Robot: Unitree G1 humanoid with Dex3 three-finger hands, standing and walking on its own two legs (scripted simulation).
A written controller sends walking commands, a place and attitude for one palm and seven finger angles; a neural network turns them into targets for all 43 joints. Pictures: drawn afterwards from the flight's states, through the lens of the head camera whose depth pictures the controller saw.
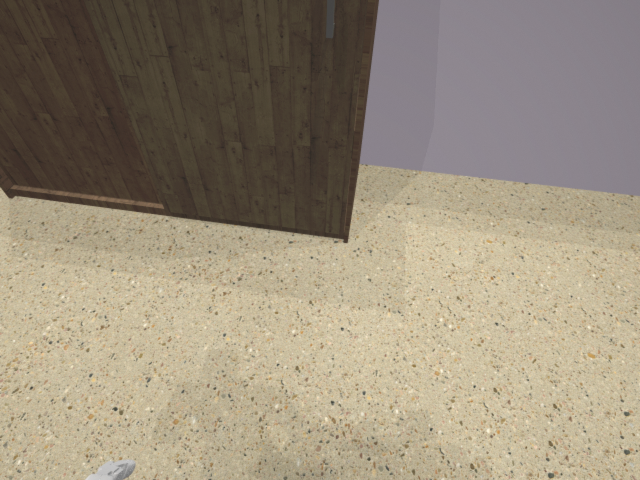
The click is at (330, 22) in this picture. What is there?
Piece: wardrobe's sliding door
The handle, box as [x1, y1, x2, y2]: [326, 0, 334, 37]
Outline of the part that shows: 327,0 326,37 332,37 334,23 334,0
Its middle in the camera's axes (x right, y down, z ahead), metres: +0.03 -0.60 +0.94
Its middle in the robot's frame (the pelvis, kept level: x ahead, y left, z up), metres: +1.13 +0.04 +0.17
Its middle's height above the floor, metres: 0.94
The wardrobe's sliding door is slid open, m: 0.00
